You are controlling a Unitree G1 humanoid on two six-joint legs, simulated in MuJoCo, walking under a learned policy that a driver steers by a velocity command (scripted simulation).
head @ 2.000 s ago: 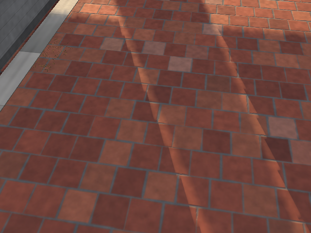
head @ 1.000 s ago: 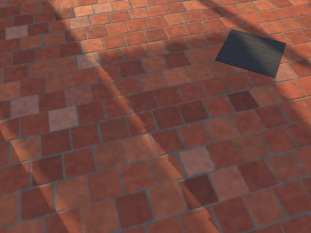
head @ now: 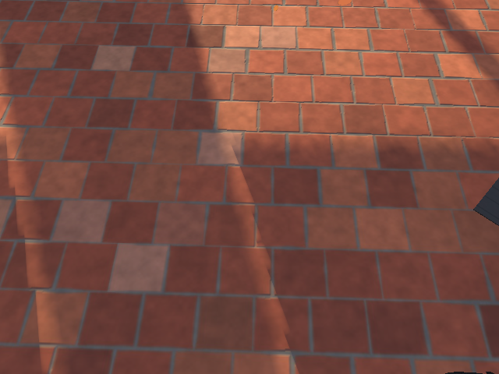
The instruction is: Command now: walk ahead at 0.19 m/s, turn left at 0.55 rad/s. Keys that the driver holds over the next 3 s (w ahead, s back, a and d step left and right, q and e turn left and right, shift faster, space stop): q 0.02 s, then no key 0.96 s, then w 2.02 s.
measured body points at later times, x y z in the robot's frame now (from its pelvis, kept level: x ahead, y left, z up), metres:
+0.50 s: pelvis +0.10 -0.03 +0.02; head +0.11 -0.04 +0.47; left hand +0.19 +0.24 -0.10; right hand +0.27 -0.26 -0.10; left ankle +0.11 +0.06 -0.72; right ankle +0.13 -0.17 -0.72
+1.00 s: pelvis +0.12 -0.05 +0.01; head +0.13 -0.05 +0.46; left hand +0.20 +0.21 -0.11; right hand +0.26 -0.29 -0.11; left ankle +0.11 +0.06 -0.72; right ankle +0.13 -0.17 -0.72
